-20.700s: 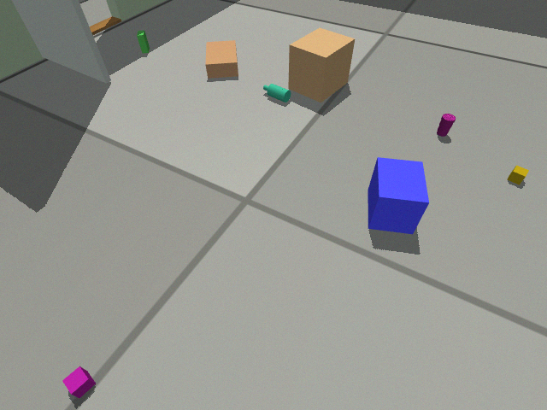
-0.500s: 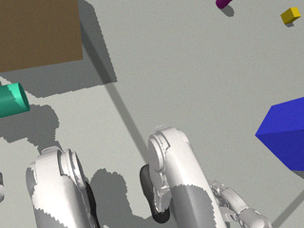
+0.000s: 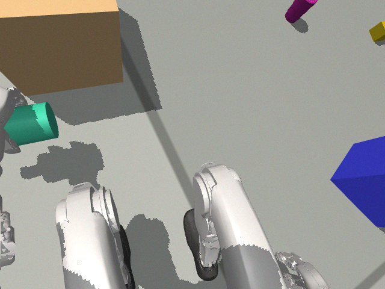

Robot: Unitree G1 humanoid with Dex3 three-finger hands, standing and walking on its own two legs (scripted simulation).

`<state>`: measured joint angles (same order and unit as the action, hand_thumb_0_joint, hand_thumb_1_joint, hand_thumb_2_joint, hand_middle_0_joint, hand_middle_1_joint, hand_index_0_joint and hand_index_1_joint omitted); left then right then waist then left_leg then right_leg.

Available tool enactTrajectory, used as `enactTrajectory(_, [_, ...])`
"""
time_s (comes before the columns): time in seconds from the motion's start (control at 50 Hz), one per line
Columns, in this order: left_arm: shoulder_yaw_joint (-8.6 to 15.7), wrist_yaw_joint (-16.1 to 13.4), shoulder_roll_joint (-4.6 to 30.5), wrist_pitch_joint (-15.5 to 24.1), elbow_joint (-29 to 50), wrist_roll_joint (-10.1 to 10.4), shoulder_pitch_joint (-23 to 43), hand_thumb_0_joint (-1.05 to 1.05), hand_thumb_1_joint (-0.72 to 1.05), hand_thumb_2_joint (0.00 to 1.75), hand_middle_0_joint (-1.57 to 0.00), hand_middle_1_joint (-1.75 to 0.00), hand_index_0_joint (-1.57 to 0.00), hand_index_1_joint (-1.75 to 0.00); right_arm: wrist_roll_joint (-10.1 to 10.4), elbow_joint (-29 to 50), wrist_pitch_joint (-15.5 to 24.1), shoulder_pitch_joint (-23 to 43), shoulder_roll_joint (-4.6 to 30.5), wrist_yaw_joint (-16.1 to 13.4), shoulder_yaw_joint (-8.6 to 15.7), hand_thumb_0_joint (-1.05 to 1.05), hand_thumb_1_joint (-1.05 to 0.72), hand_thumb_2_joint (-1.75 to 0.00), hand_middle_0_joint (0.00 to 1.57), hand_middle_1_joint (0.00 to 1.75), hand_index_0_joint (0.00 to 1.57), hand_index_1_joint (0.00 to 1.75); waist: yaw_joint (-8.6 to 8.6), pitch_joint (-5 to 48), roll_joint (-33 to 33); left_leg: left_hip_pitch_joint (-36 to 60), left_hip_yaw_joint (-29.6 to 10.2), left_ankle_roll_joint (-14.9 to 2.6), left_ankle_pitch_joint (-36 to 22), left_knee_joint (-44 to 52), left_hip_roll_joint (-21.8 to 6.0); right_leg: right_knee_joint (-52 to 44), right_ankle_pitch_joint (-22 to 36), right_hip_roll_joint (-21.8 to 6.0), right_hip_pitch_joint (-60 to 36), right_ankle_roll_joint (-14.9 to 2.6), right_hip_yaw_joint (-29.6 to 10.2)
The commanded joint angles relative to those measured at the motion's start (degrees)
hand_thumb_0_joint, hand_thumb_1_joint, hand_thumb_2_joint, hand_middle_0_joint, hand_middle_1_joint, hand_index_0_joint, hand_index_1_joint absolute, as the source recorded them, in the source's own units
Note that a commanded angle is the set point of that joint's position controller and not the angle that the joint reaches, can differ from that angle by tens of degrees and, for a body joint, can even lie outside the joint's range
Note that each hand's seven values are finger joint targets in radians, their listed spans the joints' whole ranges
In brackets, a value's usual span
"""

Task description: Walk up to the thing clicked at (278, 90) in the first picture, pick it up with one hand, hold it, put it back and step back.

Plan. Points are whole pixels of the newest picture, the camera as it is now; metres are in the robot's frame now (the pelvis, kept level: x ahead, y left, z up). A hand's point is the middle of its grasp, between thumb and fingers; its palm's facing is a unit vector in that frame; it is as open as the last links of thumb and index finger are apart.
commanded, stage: lift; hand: left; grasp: from above
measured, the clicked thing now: (1, 129) +0.45 +0.34 -0.18
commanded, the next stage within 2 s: hold in 1.54 s
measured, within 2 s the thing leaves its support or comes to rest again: neither
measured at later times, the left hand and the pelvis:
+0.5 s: hand out of the picture +0.38 +0.33 +0.00, palm faces -0.43 -0.13 -0.89, open 10.3 cm; pelvis +0.00 +0.00 +0.11, yaw +4 degrees
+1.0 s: hand out of the picture +0.33 +0.30 +0.20, palm faces -0.45 -0.13 -0.88, open 10.3 cm; pelvis +0.03 +0.01 +0.29, yaw +8 degrees
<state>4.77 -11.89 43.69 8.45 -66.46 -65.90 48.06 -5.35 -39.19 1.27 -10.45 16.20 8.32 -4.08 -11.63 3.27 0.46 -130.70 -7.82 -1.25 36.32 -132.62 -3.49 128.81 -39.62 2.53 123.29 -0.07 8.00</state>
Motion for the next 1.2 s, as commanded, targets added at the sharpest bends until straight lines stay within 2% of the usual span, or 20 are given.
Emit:
enactTrajectory(0.0, [2.6, 0.0, 17.3, -1.8, 14.5, 2.2, 18.2, 0.0, 0.87, 0.79, -1.22, -0.58, -1.22, -0.59, 1.0, 1.4, -0.3, -10.6, 13.5, -1.6, 6.0, 0.0, -0.9, -0.9, 0.2, 0.3, 0.2, 0.3, 3.0, 44.9, -22.1, 38.6, 3.3, -0.3, -8.5, 17.7, 1.4, -16.1, 12.4, 1.9, -17.8, -2.32, 0.3])
enactTrajectory(0.04, [2.1, 1.5, 16.2, -2.1, 15.9, 2.5, 16.3, 0.0, 0.9, 0.79, -1.23, -0.59, -1.23, -0.59, 1.6, 1.7, -0.7, -10.2, 13.4, -1.9, 6.9, 0.0, -0.9, -0.9, 0.2, 0.3, 0.2, 0.3, 4.04, 44.8, -22.0, 39.6, 3.1, -0.28, -7.9, 19.8, 1.5, -16.7, 11.8, 1.7, -17.8, -2.46, -0.1])
enactTrajectory(0.2, [0.7, 4.0, 12.3, -1.2, 23.6, 6.6, 12.8, 0.0, 0.94, 0.77, -1.25, -0.58, -1.26, -0.57, 3.1, 3.1, -1.2, -9.8, 11.7, -3.7, 7.8, 0.0, -0.9, -0.9, 0.2, 0.3, 0.2, 0.3, 3.75, 42.9, -14.7, 40.9, 3.8, -0.94, -5.5, 24.5, 1.9, -24.1, 9.9, 1.2, -23.3, -1.9, -2.1])
enactTrajectory(0.28, [2.0, 3.8, 13.8, -1.3, 31.0, 7.1, 10.3, 0.0, 0.93, 0.77, -1.23, -0.6, -1.24, -0.59, 4.0, 4.5, -1.3, -9.2, 11.7, -4.6, 8.6, 0.0, -0.9, -0.9, 0.2, 0.3, 0.2, 0.3, 5.66, 49.0, -17.2, 48.8, 3.2, -0.55, -8.6, 28.4, 1.9, -26.1, 12.1, 0.9, -27.3, -1.96, -2.4])
enactTrajectory(0.3, [1.5, 3.9, 11.9, -1.9, 28.4, 7.4, 5.8, 0.0, 0.92, 0.78, -1.23, -0.59, -1.24, -0.58, 4.0, 4.7, -1.4, -9.3, 11.8, -4.7, 8.6, 0.0, -0.9, -0.9, 0.2, 0.3, 0.2, 0.3, 5.78, 46.5, -15.2, 49.7, 2.6, -0.58, -7.4, 30.2, 1.7, -27.4, 11.2, 0.9, -27.4, -1.74, -2.3])
enactTrajectory(0.4, [1.6, 3.7, 11.7, -3.4, 36.5, 8.6, 6.7, 0.0, 0.88, 0.79, -1.21, -0.57, -1.21, -0.57, 4.9, 5.7, -1.7, -7.4, 11.0, -6.3, 9.0, 0.0, -0.89, -0.9, 0.2, 0.3, 0.2, 0.3, 5.49, 45.7, -16.6, 55.3, 2.1, -0.45, -4.6, 36.7, 1.6, -32.4, 9.9, 0.7, -32.0, -1.43, -2.8])
enactTrajectory(0.48, [1.3, 4.0, 9.7, -5.3, 36.3, 9.0, 0.9, 0.0, 0.88, 0.8, -1.2, -0.58, -1.2, -0.58, 5.6, 5.6, -1.9, -6.4, 10.5, -7.5, 8.8, 0.0, -0.89, -0.9, 0.2, 0.3, 0.2, 0.3, 6.35, 44.4, -15.3, 61.0, 1.7, -0.47, -5.4, 42.3, 1.4, -37.1, 10.5, 0.8, -37.3, -1.12, -3.0])
enactTrajectory(0.52, [-1.2, 4.6, 6.0, -5.8, 36.7, 9.8, -1.2, 0.0, 0.86, 0.81, -1.21, -0.55, -1.19, -0.57, 5.9, 5.4, -1.8, -5.5, 10.1, -8.1, 8.7, 0.0, -0.89, -0.89, 0.2, 0.3, 0.2, 0.3, 5.86, 42.0, -15.3, 62.8, 1.7, -0.39, -4.6, 45.4, 1.5, -39.7, 10.5, 0.7, -39.9, -1.02, -3.2])
enactTrajectory(0.56, [-2.5, 4.9, 4.4, -6.3, 37.3, 9.7, -2.2, 0.0, 0.86, 0.81, -1.2, -0.57, -1.19, -0.58, 6.2, 4.9, -1.7, -5.4, 9.4, -8.7, 8.6, 0.0, -0.89, -0.89, 0.2, 0.3, 0.2, 0.3, 5.56, 40.1, -14.3, 64.7, 2.5, -0.43, -6.4, 47.3, 1.5, -42.9, 11.4, 0.7, -42.3, -1.01, -3.6])
enactTrajectory(0.58, [-0.6, 4.8, 6.5, -6.6, 37.4, 9.6, -3.6, 0.0, 0.85, 0.78, -1.18, -0.56, -1.18, -0.57, 6.4, 4.9, -1.7, -5.0, 9.5, -8.9, 8.5, 0.0, -0.89, -0.89, 0.2, 0.3, 0.2, 0.3, 6.63, 40.5, -14.4, 66.4, 1.9, -0.32, -6.0, 49.4, 1.6, -43.6, 11.3, 0.7, -44.5, -1.05, -3.5])
enactTrajectory(0.62, [-3.3, 5.0, 2.8, -6.8, 38.3, 10.3, -5.0, 0.0, 0.86, 0.8, -1.2, -0.57, -1.2, -0.58, 6.6, 5.1, -1.7, -4.5, 8.6, -9.3, 8.3, 0.0, -0.89, -0.9, 0.2, 0.3, 0.2, 0.3, 5.75, 38.0, -12.9, 67.5, 3.3, -0.44, -6.9, 51.1, 1.7, -47.4, 11.8, 0.6, -47.4, -1.01, -4.1])
enactTrajectory(0.72, [-3.3, 4.3, 2.3, -7.0, 39.2, 9.8, -6.9, 0.0, 0.88, 0.8, -1.2, -0.59, -1.2, -0.6, 7.3, 4.2, -1.0, -4.4, 8.1, -10.6, 8.2, 0.0, -0.89, -0.9, 0.2, 0.3, 0.2, 0.3, 6.47, 36.5, -11.5, 75.3, 4.0, -0.2, -9.4, 57.6, 1.9, -54.5, 13.5, 0.8, -55.7, -1.13, -5.1])
enactTrajectory(0.78, [-5.8, 3.3, -1.1, -7.1, 38.3, 9.5, -7.6, 0.0, 0.88, 0.83, -1.22, -0.58, -1.2, -0.6, 7.3, 3.2, -0.5, -4.8, 7.3, -11.1, 8.1, 0.0, -0.89, -0.9, 0.2, 0.3, 0.2, 0.3, 5.88, 33.1, -10.2, 78.8, 4.5, -0.08, -11.8, 61.3, 2.0, -59.1, 15.1, 0.8, -59.6, -1.14, -5.5])
enactTrajectory(0.82, [-4.6, 2.1, -0.6, -7.5, 36.2, 8.8, -9.2, 0.0, 0.86, 0.8, -1.2, -0.57, -1.19, -0.59, 7.3, 2.6, -0.2, -4.9, 7.1, -11.4, 8.2, 0.0, -0.89, -0.9, 0.2, 0.3, 0.2, 0.3, 6.64, 31.4, -10.6, 81.3, 4.5, 0.19, -12.4, 64.4, 2.1, -61.5, 15.4, 0.8, -62.3, -1.27, -5.8])
enactTrajectory(0.86, [-7.1, 1.6, -3.6, -7.7, 34.4, 8.6, -7.8, 0.0, 0.85, 0.81, -1.21, -0.55, -1.19, -0.58, 7.3, 2.2, 0.1, -4.9, 7.2, -11.5, 8.0, 0.0, -0.89, -0.9, 0.2, 0.3, 0.2, 0.3, 5.88, 27.8, -10.6, 83.3, 3.4, 0.64, -10.5, 68.3, 1.7, -63.6, 14.6, 0.8, -63.2, -1.28, -5.7])
enactTrajectory(0.94, [-7.0, 0.3, -2.9, -8.1, 32.6, 7.6, -6.4, 0.0, 0.85, 0.8, -1.2, -0.54, -1.17, -0.57, 7.6, 2.0, 0.7, -4.6, 7.1, -11.7, 8.0, 0.0, -0.89, -0.9, 0.2, 0.3, 0.2, 0.3, 6.91, 26.5, -9.9, 87.5, 4.0, 0.73, -9.9, 73.8, 2.1, -69.0, 14.6, 1.0, -69.2, -1.36, -6.4])
enactTrajectory(0.96, [-6.8, 0.1, -3.7, -8.7, 28.2, 7.3, -10.4, 0.0, 0.84, 0.81, -1.21, -0.54, -1.18, -0.57, 7.5, 1.7, 0.8, -4.7, 7.1, -11.8, 7.9, 0.0, -0.89, -0.9, 0.2, 0.3, 0.2, 0.3, 7.03, 24.2, -8.8, 87.6, 4.1, 0.75, -9.9, 74.9, 2.1, -70.3, 14.4, 1.0, -69.9, -1.29, -6.5])
enactTrajectory(1.02, [-9.8, 0.3, -7.2, -9.1, 28.1, 8.1, -9.3, 0.0, 0.83, 0.83, -1.21, -0.54, -1.17, -0.58, 7.4, 1.8, 1.5, -4.5, 6.9, -11.8, 7.8, 0.0, -0.89, -0.9, 0.2, 0.3, 0.2, 0.3, 7.01, 22.4, -8.9, 91.1, 3.9, 0.89, -9.6, 78.9, 2.0, -73.1, 15.0, 1.2, -72.8, -1.11, -6.4])
enactTrajectory(1.14, [-10.9, 0.0, -8.5, -9.2, 29.6, 9.3, -9.5, 0.0, 0.84, 0.82, -1.24, -0.49, -1.2, -0.54, 7.3, 2.0, 2.1, -5.6, 6.4, -11.8, 8.0, 0.0, -0.89, -0.9, 0.2, 0.3, 0.2, 0.3, 7.28, 22.2, -5.6, 97.0, 6.3, 0.72, -18.0, 82.1, 2.8, -80.0, 20.9, 0.8, -81.1, -1.13, -7.2])
enactTrajectory(1.18, [-9.6, -0.4, -7.1, -9.3, 30.0, 9.4, -10.2, 0.0, 0.81, 0.82, -1.24, -0.47, -1.18, -0.53, 7.3, 2.2, 2.1, -5.9, 6.6, -11.8, 8.1, 0.0, -0.89, -0.9, 0.2, 0.3, 0.2, 0.3, 7.83, 21.6, -5.6, 98.5, 6.6, 0.74, -20.1, 83.3, 3.0, -81.5, 22.8, 0.6, -83.4, -1.03, -7.6])
